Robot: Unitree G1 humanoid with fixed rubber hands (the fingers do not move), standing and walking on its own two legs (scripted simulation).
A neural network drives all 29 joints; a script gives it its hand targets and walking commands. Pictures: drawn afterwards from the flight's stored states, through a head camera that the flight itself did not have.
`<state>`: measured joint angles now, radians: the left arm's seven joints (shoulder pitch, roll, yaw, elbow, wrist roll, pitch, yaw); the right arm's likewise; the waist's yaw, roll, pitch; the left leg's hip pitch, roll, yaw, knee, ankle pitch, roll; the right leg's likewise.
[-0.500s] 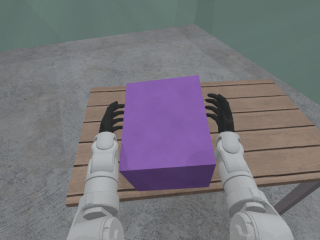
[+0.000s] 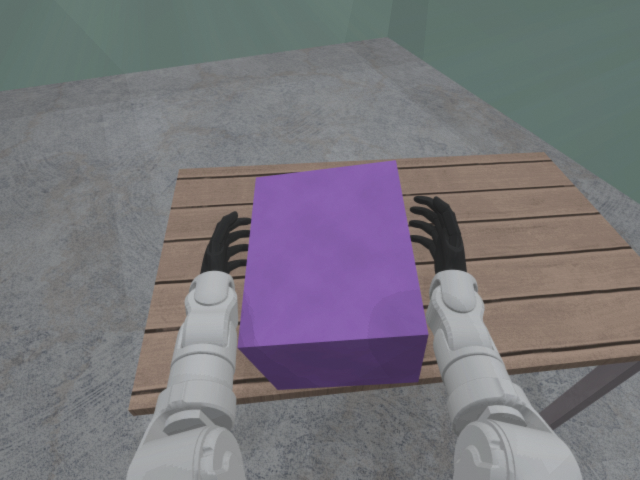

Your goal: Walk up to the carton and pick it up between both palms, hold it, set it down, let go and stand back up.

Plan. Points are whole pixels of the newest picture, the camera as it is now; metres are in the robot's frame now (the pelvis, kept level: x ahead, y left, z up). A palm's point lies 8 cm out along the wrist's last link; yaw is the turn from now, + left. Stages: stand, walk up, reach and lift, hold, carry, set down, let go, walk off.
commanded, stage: set down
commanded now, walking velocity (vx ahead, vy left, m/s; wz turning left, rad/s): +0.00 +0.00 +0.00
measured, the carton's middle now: (335, 277) +0.41 -0.02 +0.01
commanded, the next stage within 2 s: none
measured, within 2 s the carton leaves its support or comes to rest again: neither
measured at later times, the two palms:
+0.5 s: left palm (227, 269) +0.41 +0.14 +0.04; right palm (442, 258) +0.39 -0.16 +0.08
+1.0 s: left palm (227, 277) +0.40 +0.13 +0.04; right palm (445, 270) +0.38 -0.16 +0.07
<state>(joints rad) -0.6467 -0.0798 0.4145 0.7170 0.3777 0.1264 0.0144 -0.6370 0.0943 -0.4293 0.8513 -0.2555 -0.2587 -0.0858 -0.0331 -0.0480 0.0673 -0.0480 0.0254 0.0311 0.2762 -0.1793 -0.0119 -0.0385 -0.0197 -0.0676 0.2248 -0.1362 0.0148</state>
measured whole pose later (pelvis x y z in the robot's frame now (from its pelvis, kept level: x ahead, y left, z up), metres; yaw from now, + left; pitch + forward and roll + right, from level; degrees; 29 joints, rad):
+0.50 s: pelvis +0.01 +0.00 +0.00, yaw -1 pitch +3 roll +0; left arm -0.69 -0.07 0.50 0.83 0.40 0.03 0.00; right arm -0.67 0.15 -0.57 0.82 -0.40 -0.23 -0.04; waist -0.03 -0.03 0.03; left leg -0.13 0.03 0.05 0.28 -0.19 -0.01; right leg -0.15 -0.02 -0.05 0.25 -0.15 0.02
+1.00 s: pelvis -0.01 +0.00 +0.00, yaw -1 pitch +4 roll +0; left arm -0.74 -0.06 0.54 0.92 0.42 -0.08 0.00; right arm -0.69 0.15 -0.60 0.84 -0.43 -0.28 -0.05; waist -0.03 -0.04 0.03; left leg -0.19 0.03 0.06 0.27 -0.15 -0.01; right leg -0.21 -0.02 -0.05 0.25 -0.12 0.01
